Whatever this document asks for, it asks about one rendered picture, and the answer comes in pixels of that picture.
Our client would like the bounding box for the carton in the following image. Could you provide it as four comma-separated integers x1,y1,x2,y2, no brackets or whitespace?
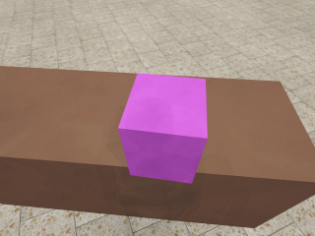
118,73,208,184

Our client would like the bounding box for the pedestal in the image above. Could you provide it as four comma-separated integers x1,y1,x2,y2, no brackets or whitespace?
0,66,315,228

